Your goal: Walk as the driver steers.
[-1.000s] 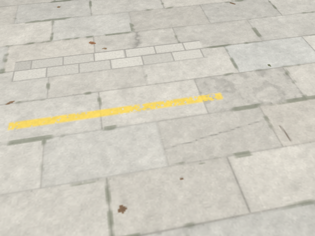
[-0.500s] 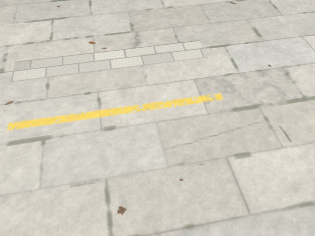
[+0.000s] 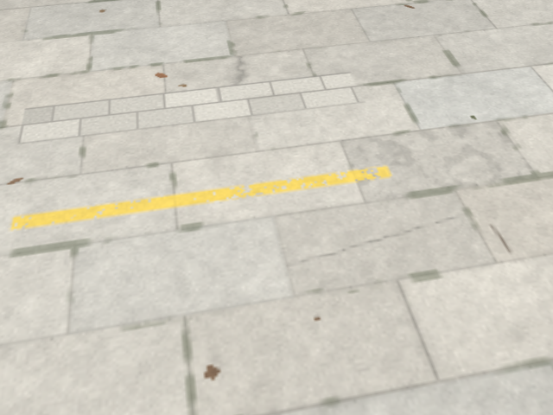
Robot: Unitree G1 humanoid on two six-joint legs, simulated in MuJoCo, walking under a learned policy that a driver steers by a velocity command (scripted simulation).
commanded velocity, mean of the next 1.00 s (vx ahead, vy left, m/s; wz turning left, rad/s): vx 0.27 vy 0.00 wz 0.19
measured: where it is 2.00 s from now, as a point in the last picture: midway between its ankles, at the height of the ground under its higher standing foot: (227, 310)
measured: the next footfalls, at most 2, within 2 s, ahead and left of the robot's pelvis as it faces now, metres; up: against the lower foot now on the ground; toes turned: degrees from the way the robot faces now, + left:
left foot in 0.94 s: +0.39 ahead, +0.10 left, +0.00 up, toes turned +15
right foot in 1.44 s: +0.74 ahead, +0.00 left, +0.00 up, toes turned +21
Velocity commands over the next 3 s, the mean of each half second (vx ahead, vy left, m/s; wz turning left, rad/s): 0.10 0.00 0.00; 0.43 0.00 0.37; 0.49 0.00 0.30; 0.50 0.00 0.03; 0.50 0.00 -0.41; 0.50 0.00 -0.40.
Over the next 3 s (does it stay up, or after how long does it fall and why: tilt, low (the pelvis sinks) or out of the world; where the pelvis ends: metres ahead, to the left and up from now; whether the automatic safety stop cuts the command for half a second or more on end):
stays up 1.35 0.26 -0.01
